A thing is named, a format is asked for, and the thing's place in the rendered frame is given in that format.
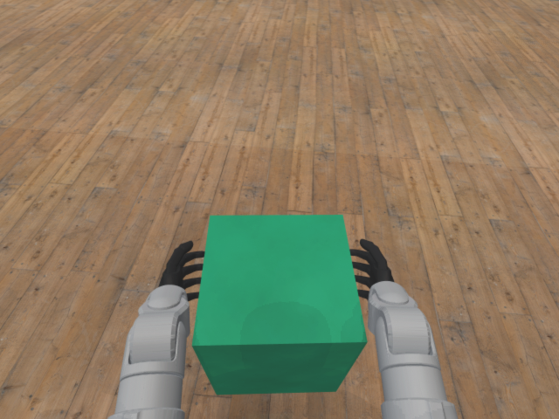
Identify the robot left hand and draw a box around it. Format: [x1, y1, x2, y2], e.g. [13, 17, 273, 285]
[158, 241, 205, 301]

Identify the left robot forearm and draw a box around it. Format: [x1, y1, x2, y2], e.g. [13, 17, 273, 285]
[107, 285, 190, 419]

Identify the right robot forearm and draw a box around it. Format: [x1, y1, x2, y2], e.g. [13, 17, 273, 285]
[368, 281, 458, 419]

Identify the carton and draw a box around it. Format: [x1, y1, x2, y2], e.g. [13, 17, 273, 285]
[192, 215, 367, 395]

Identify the robot right hand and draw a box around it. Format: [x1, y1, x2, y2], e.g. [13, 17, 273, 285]
[349, 239, 394, 299]

